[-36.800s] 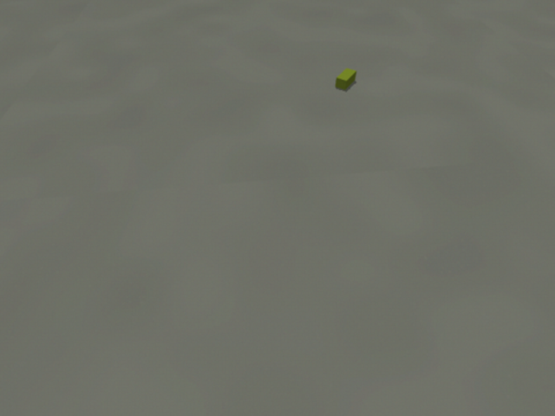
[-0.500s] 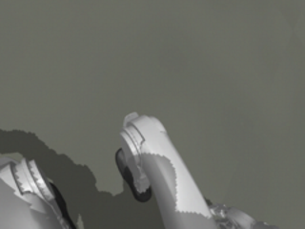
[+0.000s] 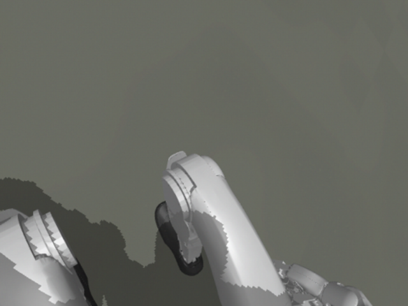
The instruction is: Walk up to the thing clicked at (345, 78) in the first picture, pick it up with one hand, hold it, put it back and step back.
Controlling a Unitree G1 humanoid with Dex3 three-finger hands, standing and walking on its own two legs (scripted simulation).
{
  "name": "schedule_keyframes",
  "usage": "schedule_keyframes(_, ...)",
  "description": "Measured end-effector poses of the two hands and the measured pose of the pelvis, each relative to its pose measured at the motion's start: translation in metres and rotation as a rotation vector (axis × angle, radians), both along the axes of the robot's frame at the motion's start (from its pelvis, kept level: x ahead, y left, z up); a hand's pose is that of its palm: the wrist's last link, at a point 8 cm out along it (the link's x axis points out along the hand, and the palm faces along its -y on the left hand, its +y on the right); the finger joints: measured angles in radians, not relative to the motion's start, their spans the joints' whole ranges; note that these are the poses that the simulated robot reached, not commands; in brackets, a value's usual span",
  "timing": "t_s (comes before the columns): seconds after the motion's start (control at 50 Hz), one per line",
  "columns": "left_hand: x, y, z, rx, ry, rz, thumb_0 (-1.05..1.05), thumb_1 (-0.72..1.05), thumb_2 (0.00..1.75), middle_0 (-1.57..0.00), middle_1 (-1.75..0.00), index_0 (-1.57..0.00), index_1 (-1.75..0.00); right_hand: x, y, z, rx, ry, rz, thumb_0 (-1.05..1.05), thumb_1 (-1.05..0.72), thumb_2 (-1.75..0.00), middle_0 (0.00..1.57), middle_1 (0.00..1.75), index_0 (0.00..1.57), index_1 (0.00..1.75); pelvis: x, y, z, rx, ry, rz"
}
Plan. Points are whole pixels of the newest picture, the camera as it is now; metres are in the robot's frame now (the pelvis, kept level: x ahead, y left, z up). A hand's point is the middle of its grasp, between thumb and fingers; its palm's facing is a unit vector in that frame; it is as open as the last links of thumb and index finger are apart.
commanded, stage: rest palm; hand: left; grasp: from above
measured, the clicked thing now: out of the picture +0.40 +0.36 -0.29
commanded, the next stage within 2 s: close in 1.56 s
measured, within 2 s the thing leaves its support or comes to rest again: neither
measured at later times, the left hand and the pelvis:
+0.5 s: hand out of the picture +0.39 +0.36 -0.25, palm faces +0.13 -0.48 -0.87, open 13.7 cm; pelvis +0.00 +0.00 -0.01, yaw -1 degrees
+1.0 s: hand out of the picture +0.39 +0.35 -0.27, palm faces +0.14 -0.48 -0.87, open 13.7 cm; pelvis +0.00 +0.00 -0.01, yaw -1 degrees
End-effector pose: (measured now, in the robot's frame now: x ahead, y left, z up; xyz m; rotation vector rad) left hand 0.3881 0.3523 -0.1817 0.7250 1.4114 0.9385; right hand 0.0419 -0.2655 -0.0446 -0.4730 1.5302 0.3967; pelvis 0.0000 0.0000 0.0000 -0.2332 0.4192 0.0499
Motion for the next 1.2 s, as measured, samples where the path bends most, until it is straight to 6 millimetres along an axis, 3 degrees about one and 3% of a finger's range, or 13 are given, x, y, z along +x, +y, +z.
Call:
schedule_keyframes(0.18, -0.002, -0.004, -0.016, -0.013, -0.021, 0.036, 0.00, -0.45, 0.97, -0.12, -1.00, -0.10, -1.03, -0.007, -0.006, 0.005, -0.033, 0.048, 0.002, 0.00, -0.95, -0.91, 0.19, 0.29, 0.19, 0.30, 0.002, 0.000, -0.004, -0.002, -0.009, 0.000)
schedule_keyframes(0.48, -0.006, 0.010, -0.014, -0.007, -0.014, 0.040, 0.00, -0.44, 0.97, -0.11, -1.01, -0.09, -1.03, 0.004, 0.004, -0.003, -0.012, 0.016, 0.002, 0.00, -0.95, -0.91, 0.19, 0.29, 0.19, 0.30, 0.002, 0.004, -0.006, -0.012, 0.001, -0.009)
schedule_keyframes(1.2, -0.009, 0.010, -0.027, 0.004, -0.018, 0.026, 0.00, -0.44, 0.97, -0.11, -1.01, -0.09, -1.03, 0.010, 0.004, -0.004, -0.015, 0.024, 0.024, 0.00, -0.94, -0.91, 0.19, 0.29, 0.19, 0.30, 0.005, 0.004, -0.008, -0.015, -0.001, -0.016)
